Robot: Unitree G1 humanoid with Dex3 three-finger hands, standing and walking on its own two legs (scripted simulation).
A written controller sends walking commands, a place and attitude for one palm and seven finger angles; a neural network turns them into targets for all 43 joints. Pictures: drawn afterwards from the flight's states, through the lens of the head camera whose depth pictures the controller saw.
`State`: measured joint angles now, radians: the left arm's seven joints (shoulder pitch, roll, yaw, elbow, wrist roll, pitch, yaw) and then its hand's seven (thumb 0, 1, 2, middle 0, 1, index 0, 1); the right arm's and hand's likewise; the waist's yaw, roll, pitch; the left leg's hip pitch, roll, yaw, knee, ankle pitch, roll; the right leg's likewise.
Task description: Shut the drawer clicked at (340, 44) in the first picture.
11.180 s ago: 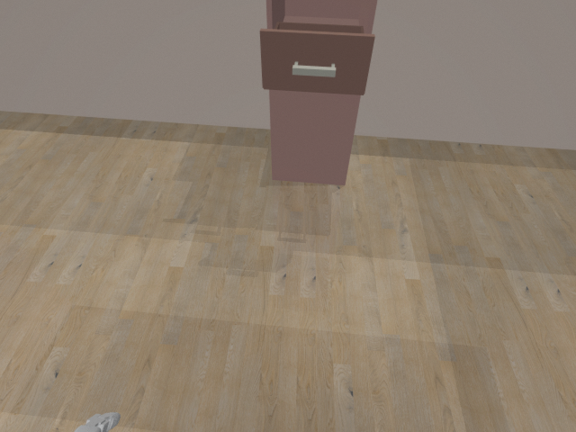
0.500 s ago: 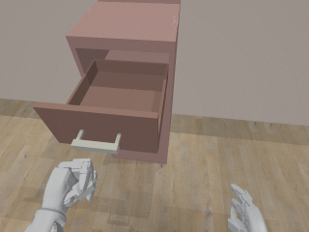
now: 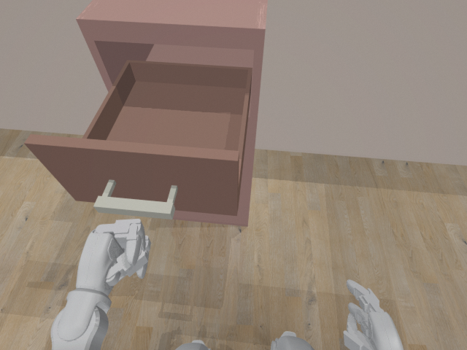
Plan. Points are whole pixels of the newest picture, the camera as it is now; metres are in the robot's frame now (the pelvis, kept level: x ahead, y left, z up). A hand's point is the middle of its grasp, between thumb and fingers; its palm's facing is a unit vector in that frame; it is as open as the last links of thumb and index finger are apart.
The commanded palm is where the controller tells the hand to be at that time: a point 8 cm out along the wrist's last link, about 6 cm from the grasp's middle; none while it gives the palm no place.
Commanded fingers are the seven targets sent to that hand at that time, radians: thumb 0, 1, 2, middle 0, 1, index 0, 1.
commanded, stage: bring the fist close to the handle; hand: left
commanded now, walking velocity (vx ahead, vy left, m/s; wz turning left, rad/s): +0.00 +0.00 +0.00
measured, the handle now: (138, 197) +0.36 +0.19 +0.04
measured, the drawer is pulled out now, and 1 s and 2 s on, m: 0.30 0.29 0.16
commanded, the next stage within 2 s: push the drawer shut in 0.46 s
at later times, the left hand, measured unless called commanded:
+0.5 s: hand (149, 255) +0.26 +0.15 +0.04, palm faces -0.06 -1.00 -0.04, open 3.3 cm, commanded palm +0.24 +0.21 +0.05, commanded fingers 0.00 0.90 0.90 -1.40 -1.60 -1.40 -1.60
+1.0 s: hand (148, 239) +0.28 +0.16 +0.03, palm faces -0.06 -1.00 -0.05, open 3.2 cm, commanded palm +0.29 +0.21 +0.05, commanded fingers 0.00 0.90 0.90 -1.40 -1.60 -1.40 -1.60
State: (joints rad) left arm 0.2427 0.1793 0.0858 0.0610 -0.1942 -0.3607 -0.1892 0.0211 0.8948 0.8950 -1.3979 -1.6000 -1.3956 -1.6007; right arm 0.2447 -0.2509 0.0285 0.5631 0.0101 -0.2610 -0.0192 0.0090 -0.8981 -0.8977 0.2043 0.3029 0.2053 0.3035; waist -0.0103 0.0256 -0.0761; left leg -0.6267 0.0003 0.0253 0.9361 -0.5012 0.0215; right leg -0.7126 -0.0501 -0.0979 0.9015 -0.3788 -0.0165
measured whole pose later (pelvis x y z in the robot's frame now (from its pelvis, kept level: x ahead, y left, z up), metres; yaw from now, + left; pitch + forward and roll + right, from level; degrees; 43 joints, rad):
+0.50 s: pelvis +0.00 +0.00 -0.01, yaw +0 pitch +13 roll -1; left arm 0.21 0.19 0.08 0.09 -0.20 -0.35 -0.19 0.02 0.90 0.90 -1.40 -1.60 -1.40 -1.60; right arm 0.24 -0.25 0.03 0.52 0.02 -0.19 -0.02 0.01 -0.90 -0.90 0.20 0.30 0.21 0.30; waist -0.02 0.03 -0.09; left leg -0.69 0.00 0.02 0.99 -0.52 0.02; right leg -0.77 -0.05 -0.10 0.95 -0.39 -0.02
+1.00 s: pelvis -0.01 +0.00 -0.01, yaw +1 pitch +13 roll -1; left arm 0.04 0.21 0.10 0.25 -0.20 -0.39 -0.21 0.03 0.80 0.92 -1.40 -1.60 -1.40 -1.60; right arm 0.23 -0.26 0.03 0.58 0.02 -0.18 -0.03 0.01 -0.90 -0.90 0.20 0.30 0.20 0.30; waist -0.01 0.03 -0.08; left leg -0.71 0.00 0.01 1.00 -0.51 0.02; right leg -0.79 -0.05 -0.11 0.95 -0.39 -0.02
